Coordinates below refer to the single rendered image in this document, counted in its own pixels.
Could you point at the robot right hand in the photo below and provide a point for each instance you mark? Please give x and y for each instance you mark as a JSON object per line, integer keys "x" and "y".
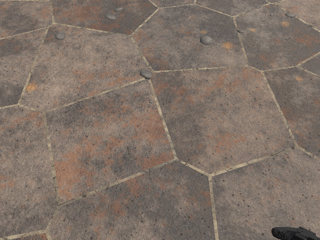
{"x": 292, "y": 233}

